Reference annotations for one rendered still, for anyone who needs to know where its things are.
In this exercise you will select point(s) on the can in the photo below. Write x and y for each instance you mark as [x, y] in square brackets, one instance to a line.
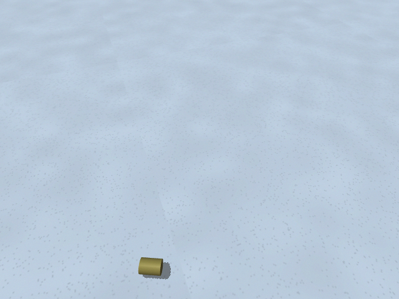
[150, 266]

